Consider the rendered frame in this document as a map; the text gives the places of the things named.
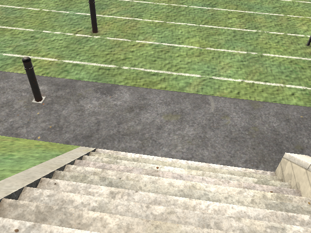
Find stairs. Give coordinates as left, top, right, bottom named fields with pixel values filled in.
left=0, top=149, right=311, bottom=233

